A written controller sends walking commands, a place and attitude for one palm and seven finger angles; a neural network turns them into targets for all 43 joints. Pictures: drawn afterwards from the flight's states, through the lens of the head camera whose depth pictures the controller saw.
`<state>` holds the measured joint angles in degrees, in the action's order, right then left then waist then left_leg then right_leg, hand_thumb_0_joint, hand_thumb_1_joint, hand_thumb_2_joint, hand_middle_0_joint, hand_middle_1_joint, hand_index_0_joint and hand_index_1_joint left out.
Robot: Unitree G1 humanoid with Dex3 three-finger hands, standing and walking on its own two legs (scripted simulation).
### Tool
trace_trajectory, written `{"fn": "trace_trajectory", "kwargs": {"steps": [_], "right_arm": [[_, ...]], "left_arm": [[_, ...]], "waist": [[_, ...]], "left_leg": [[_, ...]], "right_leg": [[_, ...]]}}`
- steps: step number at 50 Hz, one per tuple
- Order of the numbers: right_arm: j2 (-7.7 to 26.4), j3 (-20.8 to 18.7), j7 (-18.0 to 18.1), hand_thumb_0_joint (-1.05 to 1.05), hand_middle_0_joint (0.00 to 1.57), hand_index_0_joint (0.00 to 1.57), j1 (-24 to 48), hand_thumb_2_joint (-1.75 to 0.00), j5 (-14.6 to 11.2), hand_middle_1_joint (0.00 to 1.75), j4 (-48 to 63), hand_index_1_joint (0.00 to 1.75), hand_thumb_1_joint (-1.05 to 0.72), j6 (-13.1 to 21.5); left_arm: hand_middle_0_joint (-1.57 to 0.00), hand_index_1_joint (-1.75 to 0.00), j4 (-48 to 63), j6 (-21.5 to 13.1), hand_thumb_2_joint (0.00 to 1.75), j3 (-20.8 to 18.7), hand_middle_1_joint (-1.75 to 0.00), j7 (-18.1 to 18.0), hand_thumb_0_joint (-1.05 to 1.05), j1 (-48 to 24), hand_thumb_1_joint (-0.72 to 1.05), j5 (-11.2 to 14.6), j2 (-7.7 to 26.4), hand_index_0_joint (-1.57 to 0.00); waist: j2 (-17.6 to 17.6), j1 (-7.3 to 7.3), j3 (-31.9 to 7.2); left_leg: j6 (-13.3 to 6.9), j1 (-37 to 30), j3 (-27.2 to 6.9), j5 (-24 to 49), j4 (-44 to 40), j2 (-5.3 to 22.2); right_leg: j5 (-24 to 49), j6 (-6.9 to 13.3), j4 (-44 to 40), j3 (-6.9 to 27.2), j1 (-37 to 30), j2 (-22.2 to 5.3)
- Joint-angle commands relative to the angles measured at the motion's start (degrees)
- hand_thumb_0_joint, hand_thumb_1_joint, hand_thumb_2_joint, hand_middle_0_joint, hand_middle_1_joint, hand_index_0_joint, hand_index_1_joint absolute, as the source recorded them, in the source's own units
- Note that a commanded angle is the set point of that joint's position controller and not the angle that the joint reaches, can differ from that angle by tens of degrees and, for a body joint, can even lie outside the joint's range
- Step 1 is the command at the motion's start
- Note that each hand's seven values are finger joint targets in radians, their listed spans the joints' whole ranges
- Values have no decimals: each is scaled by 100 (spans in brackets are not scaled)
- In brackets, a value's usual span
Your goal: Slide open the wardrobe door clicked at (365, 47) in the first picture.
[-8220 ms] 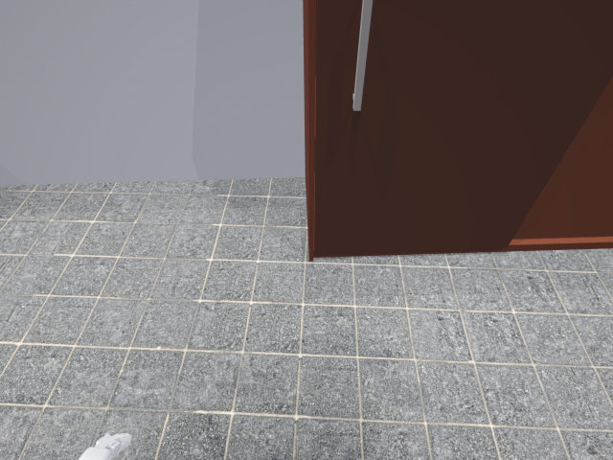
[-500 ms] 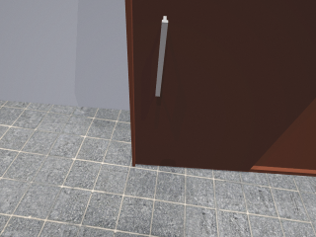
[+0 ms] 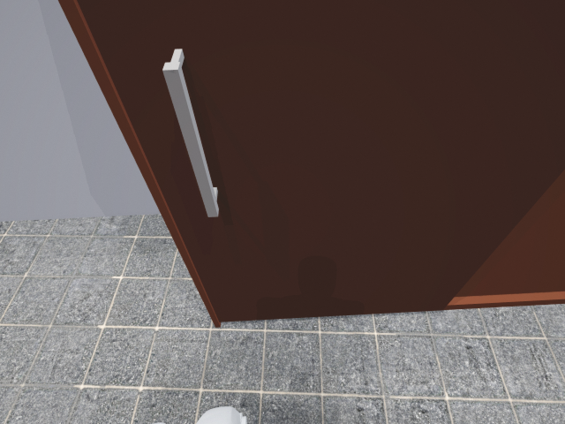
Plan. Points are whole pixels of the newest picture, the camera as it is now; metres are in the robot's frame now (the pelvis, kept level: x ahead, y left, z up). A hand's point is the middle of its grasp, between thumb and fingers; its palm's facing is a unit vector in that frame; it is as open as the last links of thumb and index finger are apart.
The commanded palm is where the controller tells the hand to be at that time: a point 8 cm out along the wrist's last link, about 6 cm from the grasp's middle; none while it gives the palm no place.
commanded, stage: come to a stop and stand still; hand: left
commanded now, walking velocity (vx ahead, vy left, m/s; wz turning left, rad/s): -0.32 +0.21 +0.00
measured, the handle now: (198, 146) +0.50 +0.15 +0.11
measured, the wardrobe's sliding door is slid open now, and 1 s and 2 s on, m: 0.00 0.00 0.00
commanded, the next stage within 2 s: none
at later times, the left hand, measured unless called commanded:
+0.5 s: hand out of the picture +0.04 +0.19 -0.17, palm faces +0.04 -0.97 -0.26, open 7.4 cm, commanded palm none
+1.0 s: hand out of the picture -0.03 +0.16 -0.16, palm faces +0.02 -0.97 -0.24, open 7.4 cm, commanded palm none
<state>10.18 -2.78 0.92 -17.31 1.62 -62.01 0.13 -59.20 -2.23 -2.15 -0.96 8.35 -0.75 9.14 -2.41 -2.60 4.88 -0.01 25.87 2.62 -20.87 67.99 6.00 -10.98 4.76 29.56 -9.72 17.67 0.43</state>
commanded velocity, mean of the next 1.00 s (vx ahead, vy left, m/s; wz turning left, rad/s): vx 0.01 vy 0.02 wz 0.00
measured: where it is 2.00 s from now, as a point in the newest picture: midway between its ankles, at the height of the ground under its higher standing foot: outside the picture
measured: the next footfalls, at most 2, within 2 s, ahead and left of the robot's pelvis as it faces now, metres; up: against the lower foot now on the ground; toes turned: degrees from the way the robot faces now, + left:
left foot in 0.20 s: +0.14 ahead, +0.12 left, +0.00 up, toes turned +4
right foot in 0.56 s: +0.02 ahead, -0.16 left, +0.00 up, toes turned -2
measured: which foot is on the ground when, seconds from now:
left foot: up 0.00-0.18, down 0.20-0.54, up 0.56-0.72, down 0.74-1.00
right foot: down 0.00-0.28, up 0.30-0.54, down 0.56-0.78, up 0.80-1.00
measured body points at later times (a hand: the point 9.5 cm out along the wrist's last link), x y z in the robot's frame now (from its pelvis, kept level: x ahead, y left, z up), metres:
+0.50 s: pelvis +0.00 -0.01 +0.00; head +0.04 -0.02 +0.45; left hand +0.04 +0.24 -0.15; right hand +0.10 -0.24 -0.15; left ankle +0.10 +0.11 -0.73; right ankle -0.03 -0.13 -0.69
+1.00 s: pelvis -0.08 -0.03 +0.00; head -0.11 -0.05 +0.45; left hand -0.04 +0.21 -0.14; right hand -0.10 -0.25 -0.17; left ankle +0.04 +0.05 -0.73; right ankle -0.10 -0.10 -0.69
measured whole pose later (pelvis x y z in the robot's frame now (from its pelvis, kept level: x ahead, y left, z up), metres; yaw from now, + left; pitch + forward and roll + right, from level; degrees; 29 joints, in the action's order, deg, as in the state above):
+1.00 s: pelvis -0.08 -0.03 +0.00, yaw -1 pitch -2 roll +1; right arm 11.0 -1.2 0.0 -22.5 2.6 -58.4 -1.7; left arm -54.3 1.4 -1.1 -0.5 18.1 -1.5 8.6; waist -2.7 -0.7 -1.5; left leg -5.2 20.6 7.8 -8.2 27.4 -1.5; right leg -28.8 3.2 52.5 -5.3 20.0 0.3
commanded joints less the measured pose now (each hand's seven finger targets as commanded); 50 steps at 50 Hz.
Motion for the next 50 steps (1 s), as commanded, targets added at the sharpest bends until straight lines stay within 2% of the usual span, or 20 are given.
{"fn": "trace_trajectory", "kwargs": {"steps": [1, 6, 9, 11, 14, 19, 24, 25, 26, 27, 29, 31, 32, 33, 36, 37, 39, 41, 43, 50], "right_arm": [[-116, 68, 10, 0, 20, 20, -705, -90, -36, 30, 45, 30, -90, -23], [-87, 116, 67, 0, 20, 20, -209, -90, -137, 30, 184, 30, -90, -4], [145, 4, 90, 0, 20, 20, -171, -90, -113, 30, 218, 30, -90, -82], [495, -59, 114, 0, 20, 20, -87, -90, -68, 30, 366, 30, -90, -60], [718, -73, 189, 0, 20, 20, 253, -90, -55, 30, 496, 30, -90, -76], [850, -169, 203, 0, 20, 20, 780, -90, -1, 30, 803, 30, -90, -110], [922, -254, 124, 0, 20, 20, 745, -90, -6, 30, 782, 30, -90, -130], [1263, -325, 109, 0, 20, 20, 901, -90, -125, 30, 891, 30, -90, 0], [554, -173, -58, 0, 20, 20, 798, -90, -138, 30, 1203, 30, -90, -55], [376, -90, -131, 0, 20, 20, 1118, -90, -40, 30, 1355, 30, -90, -79], [208, -22, -209, 0, 20, 20, 701, -90, -2, 30, 1369, 30, -90, -43], [358, -15, -229, 0, 20, 20, 845, -90, -82, 30, 1385, 30, -90, -97], [476, -36, -209, 0, 20, 20, 767, -90, -80, 30, 1431, 30, -90, -99], [505, -36, -198, 0, 20, 20, 639, -90, -82, 30, 1399, 30, -90, -98], [560, -49, -210, 0, 20, 20, -389, -90, 1, 30, 957, 30, -90, -120], [631, -51, -184, 0, 20, 20, -833, -90, 51, 30, 840, 30, -90, -123], [954, -82, -106, 0, 20, 20, -1177, -90, 113, 30, 845, 30, -90, -77], [878, 3, -87, 0, 20, 20, -105, -90, 27, 30, 1089, 30, -90, -62], [943, -21, -81, 0, 20, 20, 381, -90, 29, 30, 1277, 30, -90, 36], [802, -65, -4, 0, 20, 20, -221, -90, 71, 30, 890, 30, -90, -5]], "left_arm": [[-20, -30, 117, -120, 90, -36, -30, -47, 0, 409, 90, -35, 516, -20], [-20, -30, 53, -8, 90, -58, -30, -130, 0, 653, 90, -29, 688, -20], [-20, -30, 55, 130, 90, -124, -30, -150, 0, 660, 90, 9, 748, -20], [-20, -30, 176, 223, 90, -138, -30, -177, 0, 820, 90, 30, 624, -20], [-20, -30, 252, 356, 90, -115, -30, -195, 0, 786, 90, 41, 532, -20], [-20, -30, 293, 438, 90, -209, -30, -151, 0, 866, 90, -10, 500, -20], [-20, -30, 372, 399, 90, -124, -30, -92, 0, 920, 90, -25, 342, -20], [-20, -30, 189, 253, 90, 8, -30, -212, 0, 1460, 90, 10, 522, -20], [-20, -30, 575, 207, 90, -74, -30, -197, 0, 1218, 90, -96, 822, -20], [-20, -30, 638, 94, 90, -95, -30, -206, 0, 1321, 90, -115, 988, -20], [-20, -30, 694, -101, 90, -27, -30, -226, 0, 1074, 90, -165, 1248, -20], [-20, -30, 642, -150, 90, -102, -30, -214, 0, 858, 90, -91, 1158, -20], [-20, -30, 668, -136, 90, -65, -30, -227, 0, 694, 90, -90, 1007, -20], [-20, -30, 732, -77, 90, -71, -30, -222, 0, 558, 90, -105, 987, -20], [-20, -30, 876, 145, 90, -151, -30, -183, 0, 318, 90, -141, 1194, -20], [-20, -30, 899, 228, 90, -115, -30, -164, 0, 307, 90, -136, 1023, -20], [-20, -30, 1112, 244, 90, 8, -30, -153, 0, 521, 90, -79, 568, -20], [-20, -30, 881, 249, 90, -63, -30, -90, 0, 837, 90, -98, 690, -20], [-20, -30, 675, 293, 90, -55, -30, -18, 0, 1375, 90, -110, 500, -20], [-20, -30, 336, 338, 90, -4, -30, 41, 0, 2316, 90, -39, 266, -20]], "waist": [[616, 29, -410], [595, 262, -691], [694, 226, -566], [-32, 272, -588], [-1217, 319, -491], [-244, 356, -815], [-663, 218, -1094], [140, 485, -1513], [1491, 437, -1059], [1320, 567, -582], [-248, 182, -978], [1876, 227, -710], [2255, 147, -432], [2170, 108, -188], [409, -240, 463], [-208, -347, 666], [-1897, -241, 718], [-983, 292, 408], [-229, 648, -13], [39, 556, -377]], "left_leg": [[167, -485, -69, 124, -1253, 90], [235, -751, -35, 377, -3023, -165], [193, -1260, -71, 1395, -3840, -162], [-193, -1879, -643, 4200, -3970, 591], [-1115, -1519, -1420, 5540, -4795, 1419], [-1271, -1775, -1083, 4587, -4529, 1316], [-1042, -1768, -1039, 2843, -4638, 1097], [-557, -2156, -615, 3754, -3219, 858], [-251, -191, -34, 788, -2779, -78], [-69, 418, 97, -645, -1897, -515], [-21, 44, -30, -683, -1611, -499], [-25, 393, -181, -306, -1272, -397], [-61, 253, -253, -203, -1451, -252], [-78, -219, -244, -268, -1923, -199], [-65, -2023, 219, -304, -3085, -581], [-195, -1880, -169, -1053, -3723, -419], [-960, -797, -2877, -3247, -5987, 955], [-1192, 177, -3027, -3028, -6070, 1041], [-1091, 936, -2172, -2489, -6076, 882], [-722, 265, -1168, -1766, -5779, 508]], "right_leg": [[1728, 460, -1569, 1040, 178, -1509], [3461, 531, -773, 1158, -770, -1577], [2907, 327, -363, 1144, -612, -1524], [1847, -155, 98, 793, -74, -983], [-1963, -538, 1825, 627, 28, -229], [-2052, -601, 3123, 1093, 651, -148], [-1848, -621, 1460, 778, 74, -244], [-928, -490, 26, 1223, 188, -408], [-619, -269, -682, 2183, -445, -835], [819, 109, -898, 2944, -379, -1550], [2388, 423, -585, 2472, -739, -1649], [1705, 408, -634, 2393, -696, -1438], [1089, 453, -760, 2264, -352, -1489], [-9, 419, -907, 2097, 194, -1480], [-3511, 149, -628, 1737, 2215, -947], [-3655, 24, 115, 1404, 2438, -492], [-2568, -291, 2838, 488, 2165, 437], [-1755, -164, 3890, 982, 1435, -31], [-1387, -225, 4050, 770, 466, -62], [-1989, -12, 120, 320, -1303, 177]]}}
